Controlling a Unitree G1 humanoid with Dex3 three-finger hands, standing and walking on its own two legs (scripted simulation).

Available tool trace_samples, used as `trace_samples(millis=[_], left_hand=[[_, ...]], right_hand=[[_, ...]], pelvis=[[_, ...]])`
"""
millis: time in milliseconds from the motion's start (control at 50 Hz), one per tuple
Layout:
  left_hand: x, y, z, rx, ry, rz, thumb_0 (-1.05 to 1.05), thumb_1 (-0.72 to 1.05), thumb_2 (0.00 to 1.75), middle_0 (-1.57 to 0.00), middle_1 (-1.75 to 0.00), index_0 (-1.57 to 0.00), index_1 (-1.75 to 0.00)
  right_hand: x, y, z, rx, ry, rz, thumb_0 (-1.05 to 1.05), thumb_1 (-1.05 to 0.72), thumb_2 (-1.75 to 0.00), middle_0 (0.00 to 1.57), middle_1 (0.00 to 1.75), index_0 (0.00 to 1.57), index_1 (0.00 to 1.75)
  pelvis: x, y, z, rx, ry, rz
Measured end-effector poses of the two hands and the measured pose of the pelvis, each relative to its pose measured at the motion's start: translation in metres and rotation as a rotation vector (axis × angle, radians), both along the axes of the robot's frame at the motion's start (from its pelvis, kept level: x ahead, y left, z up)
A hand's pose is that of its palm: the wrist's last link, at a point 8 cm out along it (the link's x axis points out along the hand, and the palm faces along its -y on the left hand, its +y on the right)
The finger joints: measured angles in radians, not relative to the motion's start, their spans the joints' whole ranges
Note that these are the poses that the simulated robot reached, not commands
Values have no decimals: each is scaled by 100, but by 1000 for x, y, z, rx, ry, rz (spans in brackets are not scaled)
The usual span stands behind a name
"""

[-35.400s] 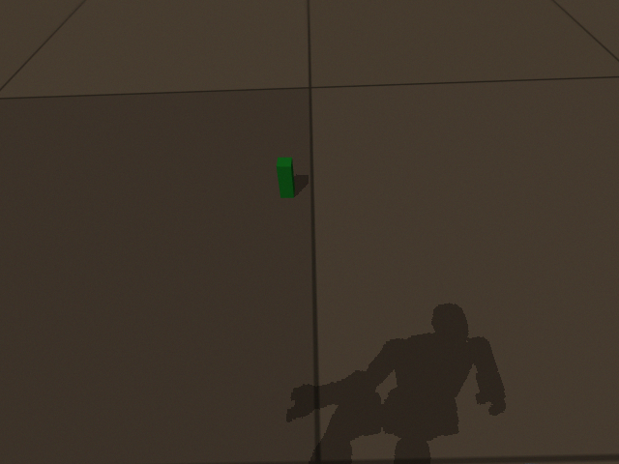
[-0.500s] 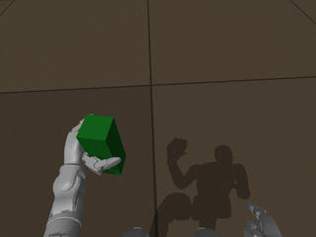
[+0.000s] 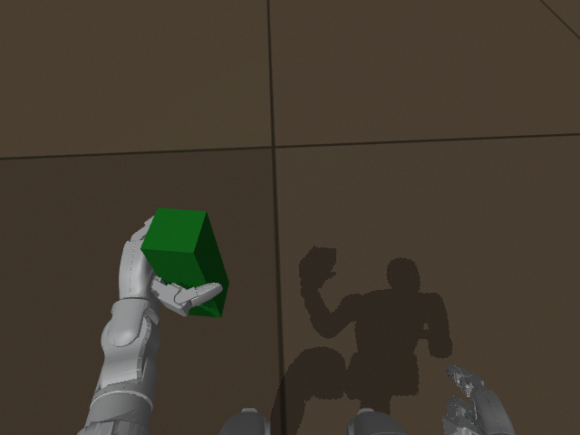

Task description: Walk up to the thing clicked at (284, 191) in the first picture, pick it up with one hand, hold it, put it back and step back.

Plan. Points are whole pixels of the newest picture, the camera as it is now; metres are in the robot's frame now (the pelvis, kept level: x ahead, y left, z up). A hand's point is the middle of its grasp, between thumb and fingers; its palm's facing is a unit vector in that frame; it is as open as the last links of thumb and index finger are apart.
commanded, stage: crouch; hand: left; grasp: from the side
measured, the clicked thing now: (193, 268) +0.33 +0.16 +0.02
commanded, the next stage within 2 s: lower in 1.70 s
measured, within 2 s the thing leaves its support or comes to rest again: neither
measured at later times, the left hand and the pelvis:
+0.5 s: hand (217, 303) +0.36 +0.17 -0.20, palm faces +0.02 -1.00 -0.02, open 10.5 cm; pelvis -0.04 +0.00 -0.18, yaw -1 degrees
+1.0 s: hand (228, 317) +0.40 +0.18 -0.39, palm faces +0.04 -1.00 -0.02, open 10.5 cm; pelvis -0.08 +0.00 -0.35, yaw -4 degrees
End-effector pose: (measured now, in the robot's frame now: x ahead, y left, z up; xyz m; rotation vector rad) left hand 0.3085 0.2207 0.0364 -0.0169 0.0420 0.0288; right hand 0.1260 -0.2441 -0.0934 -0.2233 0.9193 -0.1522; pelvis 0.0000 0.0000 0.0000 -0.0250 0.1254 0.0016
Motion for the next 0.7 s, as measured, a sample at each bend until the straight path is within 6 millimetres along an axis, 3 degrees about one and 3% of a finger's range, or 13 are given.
trace_samples(millis=[140,240,480,580,700], left_hand=[[2,1,-47,-3,33,20,-1,-52,95,-77,-114,-78,-111],[12,3,-91,0,3,2,-1,-52,95,-77,-114,-78,-111],[34,6,-230,33,-15,-15,-1,-53,95,-77,-114,-78,-111],[40,8,-269,40,-33,11,-1,-53,95,-77,-114,-78,-111],[52,7,-320,32,-23,10,-1,-53,95,-77,-114,-78,-111]], right_hand=[[-10,-7,-22,-22,52,20,1,-88,-90,20,30,20,30],[-21,-14,-55,-48,95,37,1,-89,-90,20,30,20,30],[-46,-20,-187,-53,219,79,1,-90,-91,20,30,20,30],[-58,-16,-238,-29,271,96,1,-90,-91,20,30,20,30],[-77,-17,-284,-34,309,108,1,-91,-91,20,30,20,30]], pelvis=[[-8,-1,-21,-4,84,3],[-15,-2,-54,-9,182,4],[-37,-4,-173,-21,402,-8],[-48,-7,-213,-19,437,-14],[-63,-8,-258,-21,454,-22]])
